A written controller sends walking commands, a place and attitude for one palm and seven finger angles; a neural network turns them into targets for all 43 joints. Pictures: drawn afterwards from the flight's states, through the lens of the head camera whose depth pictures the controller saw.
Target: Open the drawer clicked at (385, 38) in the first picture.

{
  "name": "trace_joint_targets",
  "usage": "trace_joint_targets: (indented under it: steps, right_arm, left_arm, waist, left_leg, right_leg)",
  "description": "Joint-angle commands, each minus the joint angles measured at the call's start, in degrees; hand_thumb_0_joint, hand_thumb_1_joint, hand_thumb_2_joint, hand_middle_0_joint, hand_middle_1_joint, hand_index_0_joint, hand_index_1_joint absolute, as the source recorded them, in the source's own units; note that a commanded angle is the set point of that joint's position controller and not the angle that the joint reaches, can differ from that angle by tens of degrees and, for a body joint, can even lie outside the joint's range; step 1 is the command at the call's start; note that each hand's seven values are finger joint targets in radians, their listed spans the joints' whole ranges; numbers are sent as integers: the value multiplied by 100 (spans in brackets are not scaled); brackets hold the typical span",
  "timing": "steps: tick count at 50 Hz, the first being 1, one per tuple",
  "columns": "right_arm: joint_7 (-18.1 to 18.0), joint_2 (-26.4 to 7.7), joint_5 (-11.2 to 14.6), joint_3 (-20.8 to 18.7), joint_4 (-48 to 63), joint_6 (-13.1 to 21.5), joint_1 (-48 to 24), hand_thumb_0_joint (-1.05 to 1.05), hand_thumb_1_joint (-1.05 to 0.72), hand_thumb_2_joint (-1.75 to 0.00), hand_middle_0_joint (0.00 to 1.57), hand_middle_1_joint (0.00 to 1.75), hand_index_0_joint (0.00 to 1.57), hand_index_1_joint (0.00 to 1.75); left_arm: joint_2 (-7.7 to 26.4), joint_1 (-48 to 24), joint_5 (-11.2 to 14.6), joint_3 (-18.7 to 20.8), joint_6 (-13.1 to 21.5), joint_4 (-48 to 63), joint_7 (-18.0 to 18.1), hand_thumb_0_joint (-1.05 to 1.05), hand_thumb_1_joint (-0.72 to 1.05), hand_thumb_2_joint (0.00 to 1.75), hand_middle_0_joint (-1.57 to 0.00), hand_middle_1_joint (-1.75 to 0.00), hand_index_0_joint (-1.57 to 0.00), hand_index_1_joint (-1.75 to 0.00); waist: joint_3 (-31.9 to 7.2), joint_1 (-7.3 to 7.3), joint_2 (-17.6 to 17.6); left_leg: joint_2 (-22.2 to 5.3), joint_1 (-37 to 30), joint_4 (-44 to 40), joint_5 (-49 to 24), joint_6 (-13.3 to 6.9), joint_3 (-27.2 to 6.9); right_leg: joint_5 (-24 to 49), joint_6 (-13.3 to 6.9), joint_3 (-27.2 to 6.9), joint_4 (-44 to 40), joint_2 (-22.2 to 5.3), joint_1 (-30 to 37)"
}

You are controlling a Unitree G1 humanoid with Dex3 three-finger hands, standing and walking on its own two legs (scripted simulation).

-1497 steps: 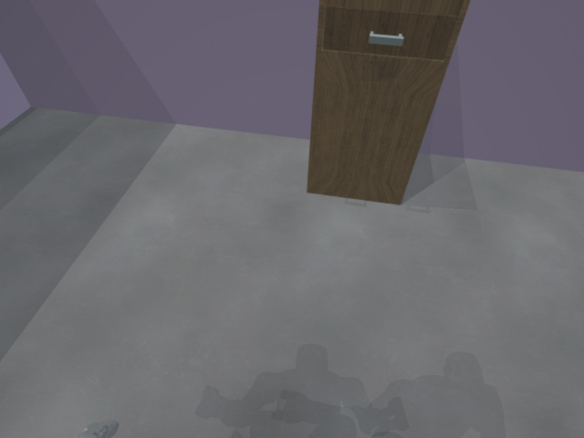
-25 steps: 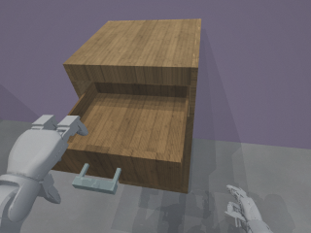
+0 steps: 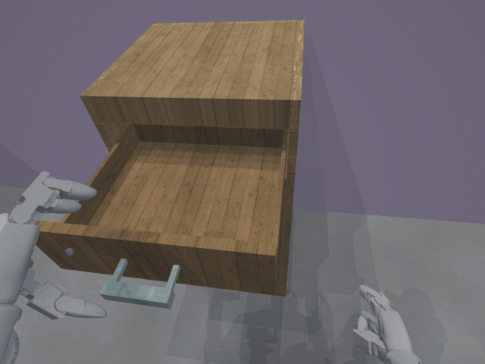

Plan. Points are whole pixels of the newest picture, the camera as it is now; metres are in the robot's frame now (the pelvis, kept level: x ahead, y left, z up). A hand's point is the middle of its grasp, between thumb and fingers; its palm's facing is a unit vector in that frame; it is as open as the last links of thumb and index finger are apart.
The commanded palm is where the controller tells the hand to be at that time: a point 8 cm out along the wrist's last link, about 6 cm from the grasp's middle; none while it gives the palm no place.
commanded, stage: draw the hand back to the body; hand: left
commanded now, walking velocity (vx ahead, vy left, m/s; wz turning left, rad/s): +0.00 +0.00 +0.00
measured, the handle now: (143, 281) +0.23 +0.20 +0.03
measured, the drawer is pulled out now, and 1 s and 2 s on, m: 0.30 0.30 0.30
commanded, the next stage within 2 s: step back with the hand held close in 0.88 s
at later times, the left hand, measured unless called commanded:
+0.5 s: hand (71, 239) +0.20 +0.22 +0.20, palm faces +0.39 -0.82 -0.42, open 10.2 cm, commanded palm +0.15 +0.27 +0.21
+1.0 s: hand (68, 246) +0.19 +0.22 +0.20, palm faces +0.43 -0.80 -0.42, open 7.5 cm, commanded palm +0.14 +0.27 +0.21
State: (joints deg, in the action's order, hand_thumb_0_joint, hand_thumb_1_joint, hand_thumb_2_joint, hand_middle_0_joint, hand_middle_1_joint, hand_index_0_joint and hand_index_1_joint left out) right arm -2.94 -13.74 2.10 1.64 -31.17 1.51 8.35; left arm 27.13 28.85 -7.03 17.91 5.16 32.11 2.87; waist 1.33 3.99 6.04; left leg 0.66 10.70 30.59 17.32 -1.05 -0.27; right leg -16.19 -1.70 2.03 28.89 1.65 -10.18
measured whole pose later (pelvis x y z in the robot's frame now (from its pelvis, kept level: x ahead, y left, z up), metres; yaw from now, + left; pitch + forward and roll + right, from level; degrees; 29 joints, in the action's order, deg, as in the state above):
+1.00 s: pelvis +0.01 -0.01 +0.00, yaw +0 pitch -3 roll +0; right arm -3.7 -12.4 1.6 0.9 -36.0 6.8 10.5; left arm 20.5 30.6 4.6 19.1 7.7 31.9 6.4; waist -0.4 3.4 4.4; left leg -0.1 7.6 27.1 16.5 0.1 -0.8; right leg -15.8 -2.8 2.6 25.9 2.4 -7.2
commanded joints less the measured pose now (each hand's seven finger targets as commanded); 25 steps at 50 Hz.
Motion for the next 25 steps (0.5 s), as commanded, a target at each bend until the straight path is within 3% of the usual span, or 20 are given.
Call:
trace_joint_targets:
  steps: [1,2,3,4,5,8,13,17,18,19,21,25]
  right_arm:
    - [-181,-394,-53,-206,853,800,-542,0,-90,-90,20,30,20,30]
    - [-181,-386,-73,-195,838,897,-563,0,-90,-90,20,30,20,30]
    - [-184,-416,-89,-175,748,997,-634,0,-90,-90,20,30,20,30]
    - [-169,-365,-111,-129,724,1070,-562,0,-90,-90,20,30,20,30]
    - [-162,-357,-116,-128,676,1125,-558,0,-90,-90,20,30,20,30]
    - [-154,-377,-129,-145,529,1160,-540,0,-90,-90,20,30,20,30]
    - [-128,-355,-98,-194,499,1076,-543,0,-90,-90,20,30,20,30]
    - [-91,-385,-76,-258,516,987,-550,0,-90,-90,20,30,20,30]
    - [-89,-407,-75,-266,513,984,-597,0,-90,-90,20,30,20,30]
    - [-83,-401,-67,-270,505,972,-563,0,-90,-90,20,30,20,30]
    - [-84,-402,-70,-280,522,963,-554,0,-90,-90,20,30,20,30]
    - [-122,-379,-64,-273,508,946,-573,0,-90,-90,20,30,20,30]
  left_arm:
    - [294,-360,1073,613,548,1401,415,0,-26,40,-28,-104,-28,-104]
    - [284,-403,1074,541,609,1614,443,0,-22,42,-28,-102,-28,-102]
    - [346,-451,1075,569,643,1720,475,0,-18,43,-28,-100,-28,-100]
    - [164,-466,1047,356,680,1785,483,0,-15,45,-27,-98,-27,-98]
    - [193,-390,1054,393,666,1712,504,0,-12,47,-27,-95,-27,-95]
    - [451,-453,1061,729,650,1608,545,0,-1,51,-26,-88,-26,-88]
    - [207,-338,1153,724,631,1167,457,0,17,58,-25,-77,-25,-77]
    - [151,-92,1197,724,637,1168,403,0,31,64,-24,-68,-24,-68]
    - [140,-79,1208,714,634,1227,390,0,34,66,-24,-66,-24,-66]
    - [158,-61,1198,721,639,1205,395,0,37,68,-24,-64,-24,-64]
    - [217,-47,1182,746,646,1366,410,0,44,70,-23,-59,-23,-59]
    - [307,-82,1174,852,614,1313,461,0,58,76,-22,-50,-22,-50]
  waist:
    - [-864,-120,-600]
    - [-846,-93,-460]
    - [-705,-78,-52]
    - [-627,-88,98]
    - [-517,-72,171]
    - [-280,-27,154]
    - [-292,-53,-129]
    - [-621,-52,-452]
    - [-697,-55,-303]
    - [-702,-65,-411]
    - [-845,-59,-299]
    - [-769,-73,-312]
  left_leg:
    - [-288,-508,-540,-1050,-30,21]
    - [-282,-491,-562,-1135,-28,9]
    - [-283,-429,-571,-1121,-1,-6]
    - [-277,-370,-630,-1180,10,-32]
    - [-294,-308,-669,-1217,25,-53]
    - [-298,-184,-654,-1455,66,-72]
    - [-337,-233,-658,-1588,77,-37]
    - [-360,-375,-596,-1880,48,3]
    - [-346,-403,-590,-1924,55,11]
    - [-349,-393,-596,-1922,58,1]
    - [-341,-467,-561,-2051,56,16]
    - [-327,-456,-600,-1890,63,3]
  right_leg:
    - [935,81,-6,-587,-310,124]
    - [981,65,-29,-583,-323,141]
    - [946,23,-84,-605,-308,116]
    - [945,3,-24,-604,-323,111]
    - [960,-11,-15,-603,-328,119]
    - [1210,-55,-44,-662,-289,157]
    - [1378,-24,-1,-637,-286,189]
    - [1703,28,7,-551,-309,274]
    - [1742,17,-9,-570,-305,319]
    - [1718,29,5,-550,-311,305]
    - [1840,37,1,-526,-323,335]
    - [1687,39,19,-572,-317,264]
